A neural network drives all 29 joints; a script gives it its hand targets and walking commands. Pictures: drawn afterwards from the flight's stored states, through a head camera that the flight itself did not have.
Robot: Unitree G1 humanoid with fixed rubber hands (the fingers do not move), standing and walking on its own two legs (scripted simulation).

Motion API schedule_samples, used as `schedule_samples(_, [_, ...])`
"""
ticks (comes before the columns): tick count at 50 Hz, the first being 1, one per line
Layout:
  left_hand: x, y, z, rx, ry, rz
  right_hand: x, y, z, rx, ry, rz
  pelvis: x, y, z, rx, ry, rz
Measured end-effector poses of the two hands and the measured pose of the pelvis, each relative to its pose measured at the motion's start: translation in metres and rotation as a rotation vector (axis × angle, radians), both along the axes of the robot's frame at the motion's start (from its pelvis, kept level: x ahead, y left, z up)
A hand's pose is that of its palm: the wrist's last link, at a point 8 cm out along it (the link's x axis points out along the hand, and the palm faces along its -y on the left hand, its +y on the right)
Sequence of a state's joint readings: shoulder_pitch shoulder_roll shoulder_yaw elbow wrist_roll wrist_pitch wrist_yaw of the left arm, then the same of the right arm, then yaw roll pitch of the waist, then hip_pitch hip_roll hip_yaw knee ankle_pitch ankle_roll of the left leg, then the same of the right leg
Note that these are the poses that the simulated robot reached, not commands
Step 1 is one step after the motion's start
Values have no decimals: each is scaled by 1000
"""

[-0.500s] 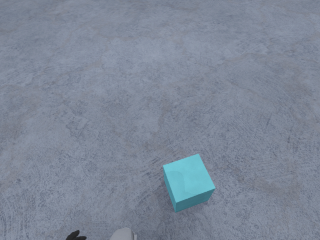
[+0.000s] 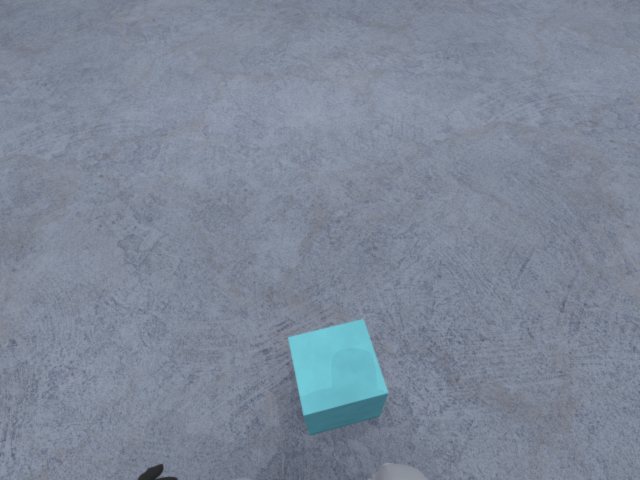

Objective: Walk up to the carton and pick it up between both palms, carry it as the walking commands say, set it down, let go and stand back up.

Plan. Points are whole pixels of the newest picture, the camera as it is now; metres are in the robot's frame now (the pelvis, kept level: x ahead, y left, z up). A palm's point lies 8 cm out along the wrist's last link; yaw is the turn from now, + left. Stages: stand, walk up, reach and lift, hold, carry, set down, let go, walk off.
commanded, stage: walk up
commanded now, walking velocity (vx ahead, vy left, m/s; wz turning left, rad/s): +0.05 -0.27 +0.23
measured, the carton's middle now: (335, 378) +0.42 -0.03 -0.63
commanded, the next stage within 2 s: none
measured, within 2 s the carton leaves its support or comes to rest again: neither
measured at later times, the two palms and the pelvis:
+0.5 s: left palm out of the picture +0.06 +0.18 -0.12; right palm out of the picture +0.07 -0.31 -0.13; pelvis -0.01 -0.07 +0.00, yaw +5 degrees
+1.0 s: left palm out of the picture +0.06 +0.07 -0.06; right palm out of the picture +0.04 -0.41 -0.13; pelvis -0.01 -0.19 +0.03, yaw +5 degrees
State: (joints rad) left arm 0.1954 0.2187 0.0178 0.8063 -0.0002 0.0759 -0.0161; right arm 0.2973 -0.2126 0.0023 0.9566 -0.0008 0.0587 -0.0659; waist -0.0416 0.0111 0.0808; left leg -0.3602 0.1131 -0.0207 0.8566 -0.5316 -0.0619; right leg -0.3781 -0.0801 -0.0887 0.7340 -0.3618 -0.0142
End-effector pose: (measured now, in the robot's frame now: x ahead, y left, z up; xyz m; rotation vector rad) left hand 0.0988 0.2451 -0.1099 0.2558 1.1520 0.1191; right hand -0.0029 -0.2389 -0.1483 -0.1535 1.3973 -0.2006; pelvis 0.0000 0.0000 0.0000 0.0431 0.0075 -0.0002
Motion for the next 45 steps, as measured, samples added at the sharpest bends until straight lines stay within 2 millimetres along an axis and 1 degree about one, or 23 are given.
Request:
schedule_samples(3, [-7,-12,13,14,-4,37,19,-14,6,26,-6,45,2,-17,10,14,12,21])
schedule_samples(7, [-16,-28,19,17,0,68,50,-30,11,38,-61,95,2,-36,15,15,30,39])
schedule_samples(10, [-22,-38,16,11,-6,91,71,-39,14,31,-100,128,2,-47,15,6,33,58])
schedule_samples(14, [-33,-48,7,-8,-7,122,93,-48,18,12,-150,169,-2,-57,11,-17,30,74])
schedule_samples(18, [-43,-55,-5,-35,-7,143,106,-53,22,-17,-200,195,-7,-62,5,-45,17,84])
schedule_samples(20, [-44,-56,-13,-48,-17,147,105,-56,21,-37,-223,196,-9,-62,-1,-60,-2,87])
schedule_samples(21, [-44,-57,-16,-52,-22,148,101,-58,20,-43,-226,192,-10,-63,-3,-59,-14,85])
schedule_samples(25, [-42,-67,-12,-52,-27,150,74,-75,22,-60,-185,162,-12,-74,0,-55,-34,79])
schedule_samples(29, [-40,-86,-11,-39,-22,132,52,-96,14,-46,-135,135,-13,-94,-2,-41,-24,68])
schedule_samples(32, [-36,-107,-10,-19,-22,116,41,-115,3,-11,-105,122,-12,-116,-6,-21,-12,61])
schedule_samples(33, [-35,-114,-7,-11,-28,112,39,-121,0,4,-96,120,-12,-123,-6,-21,-14,60])
schedule_samples(36, [-35,-130,9,14,-55,111,40,-134,0,43,-81,134,-10,-141,2,13,-15,83])
schedule_samples(40, [-39,-144,32,52,-58,115,49,-143,6,106,-89,148,-9,-159,16,48,-10,90])
schedule_samples(42, [-39,-151,40,60,-59,114,52,-149,10,119,-90,149,-7,-166,22,55,-2,88])
schedule_samples(45, [-39,-161,47,67,-63,109,51,-157,14,127,-76,145,-5,-176,28,61,12,85])
